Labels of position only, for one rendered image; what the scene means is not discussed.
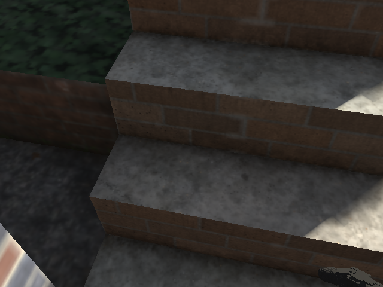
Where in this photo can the robot right hand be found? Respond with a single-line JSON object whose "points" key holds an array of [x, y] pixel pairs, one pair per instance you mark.
{"points": [[347, 277]]}

